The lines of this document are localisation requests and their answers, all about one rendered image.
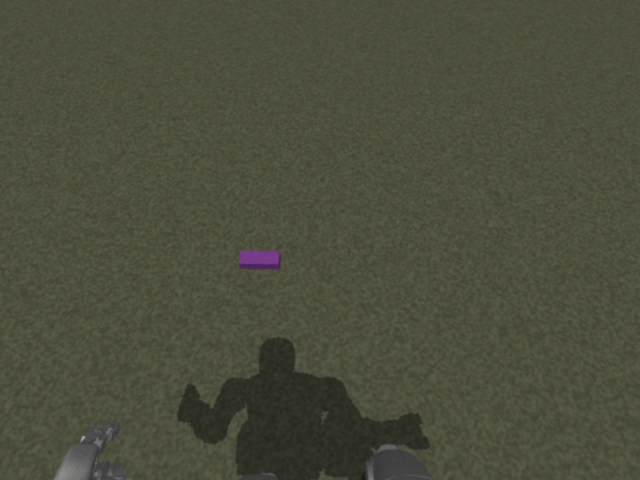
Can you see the left robot hand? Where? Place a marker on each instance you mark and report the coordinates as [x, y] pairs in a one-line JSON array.
[[80, 462]]

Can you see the small box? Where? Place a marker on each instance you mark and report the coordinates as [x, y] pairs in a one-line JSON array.
[[259, 260]]

